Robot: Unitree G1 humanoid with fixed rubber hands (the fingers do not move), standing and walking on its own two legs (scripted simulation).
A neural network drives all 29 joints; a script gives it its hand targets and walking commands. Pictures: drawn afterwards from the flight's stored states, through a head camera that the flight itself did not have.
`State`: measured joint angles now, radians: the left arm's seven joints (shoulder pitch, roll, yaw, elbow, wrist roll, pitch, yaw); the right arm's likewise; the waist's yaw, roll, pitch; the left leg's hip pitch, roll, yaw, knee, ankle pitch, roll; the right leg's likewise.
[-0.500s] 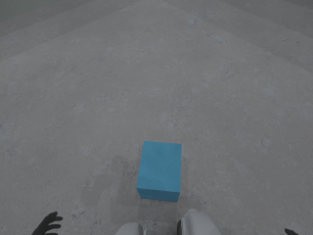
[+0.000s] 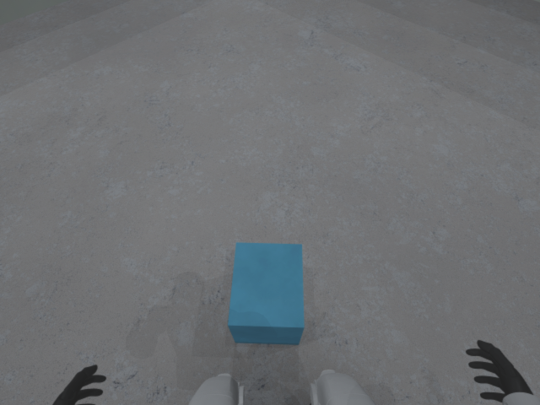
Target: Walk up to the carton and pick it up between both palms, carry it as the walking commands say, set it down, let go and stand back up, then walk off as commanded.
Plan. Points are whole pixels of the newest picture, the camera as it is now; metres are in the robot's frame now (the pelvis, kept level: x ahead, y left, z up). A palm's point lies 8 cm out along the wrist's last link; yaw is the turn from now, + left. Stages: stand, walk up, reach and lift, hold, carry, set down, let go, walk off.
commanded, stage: walk up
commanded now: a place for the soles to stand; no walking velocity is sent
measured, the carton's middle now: (267, 294) +0.47 +0.04 -0.61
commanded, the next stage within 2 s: none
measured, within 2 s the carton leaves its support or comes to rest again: neither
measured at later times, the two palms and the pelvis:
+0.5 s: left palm out of the picture +0.09 +0.32 -0.08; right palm out of the picture +0.05 -0.32 -0.08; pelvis -0.02 +0.01 +0.03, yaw -2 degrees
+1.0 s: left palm out of the picture +0.10 +0.35 -0.08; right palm out of the picture +0.10 -0.31 -0.08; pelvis -0.02 +0.03 +0.02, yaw -6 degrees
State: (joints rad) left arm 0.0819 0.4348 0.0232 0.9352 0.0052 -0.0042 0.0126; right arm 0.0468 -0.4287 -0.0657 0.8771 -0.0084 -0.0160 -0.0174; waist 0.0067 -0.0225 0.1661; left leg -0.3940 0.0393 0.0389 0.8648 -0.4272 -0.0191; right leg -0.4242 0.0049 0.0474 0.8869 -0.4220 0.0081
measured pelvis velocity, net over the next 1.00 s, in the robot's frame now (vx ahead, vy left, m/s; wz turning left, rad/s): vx -0.02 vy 0.03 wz -0.10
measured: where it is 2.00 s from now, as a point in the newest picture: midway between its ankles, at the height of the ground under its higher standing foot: outside the picture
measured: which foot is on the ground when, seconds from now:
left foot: down 0.00-1.00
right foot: down 0.00-1.00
